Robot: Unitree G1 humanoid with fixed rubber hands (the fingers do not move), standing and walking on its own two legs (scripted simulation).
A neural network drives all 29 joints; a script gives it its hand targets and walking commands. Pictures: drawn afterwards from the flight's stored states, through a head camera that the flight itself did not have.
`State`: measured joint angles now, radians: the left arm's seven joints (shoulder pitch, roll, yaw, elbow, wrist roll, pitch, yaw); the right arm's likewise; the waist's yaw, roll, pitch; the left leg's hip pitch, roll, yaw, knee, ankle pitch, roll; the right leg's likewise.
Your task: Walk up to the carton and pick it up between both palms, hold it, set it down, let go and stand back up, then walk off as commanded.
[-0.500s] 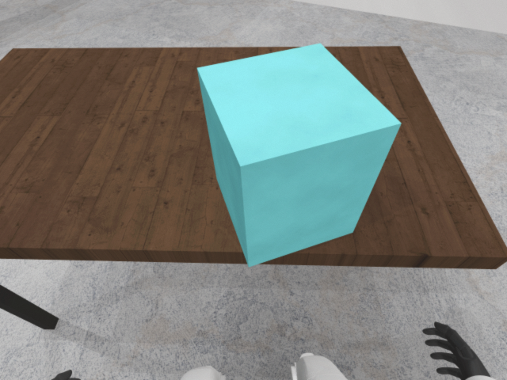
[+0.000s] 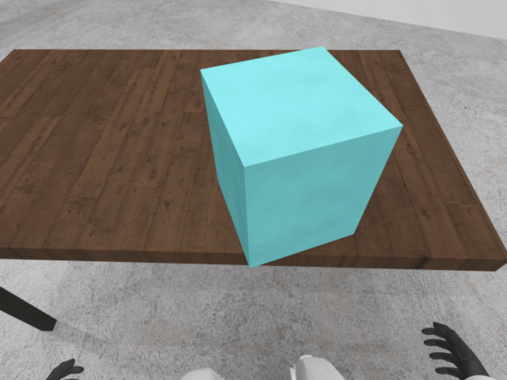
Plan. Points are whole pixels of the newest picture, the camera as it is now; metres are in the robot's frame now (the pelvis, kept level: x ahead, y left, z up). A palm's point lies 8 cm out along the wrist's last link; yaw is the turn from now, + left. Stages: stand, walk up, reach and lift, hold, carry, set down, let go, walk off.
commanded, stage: walk up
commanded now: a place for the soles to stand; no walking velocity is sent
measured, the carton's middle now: (285, 160) +0.43 -0.04 +0.10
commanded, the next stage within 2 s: none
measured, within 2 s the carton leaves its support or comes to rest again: neither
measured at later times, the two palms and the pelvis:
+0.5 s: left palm out of the picture +0.09 +0.33 -0.08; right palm out of the picture +0.13 -0.31 -0.07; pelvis +0.00 +0.00 +0.00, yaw +0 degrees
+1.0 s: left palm out of the picture +0.09 +0.34 -0.08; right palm out of the picture +0.13 -0.30 -0.06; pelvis +0.00 +0.01 +0.00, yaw +0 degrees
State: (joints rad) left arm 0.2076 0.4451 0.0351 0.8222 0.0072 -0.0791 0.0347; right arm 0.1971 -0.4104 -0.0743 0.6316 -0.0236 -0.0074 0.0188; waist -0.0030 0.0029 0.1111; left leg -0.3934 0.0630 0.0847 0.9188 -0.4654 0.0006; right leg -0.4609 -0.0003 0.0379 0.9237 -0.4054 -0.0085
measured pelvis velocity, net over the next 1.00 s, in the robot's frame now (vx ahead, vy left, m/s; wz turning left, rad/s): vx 0.00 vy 0.01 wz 0.00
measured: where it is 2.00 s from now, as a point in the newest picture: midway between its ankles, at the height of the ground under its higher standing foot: outside the picture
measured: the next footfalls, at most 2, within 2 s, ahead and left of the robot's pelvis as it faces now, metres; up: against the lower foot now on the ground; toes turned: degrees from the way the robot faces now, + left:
none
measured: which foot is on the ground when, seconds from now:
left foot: down 0.00-1.00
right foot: down 0.00-1.00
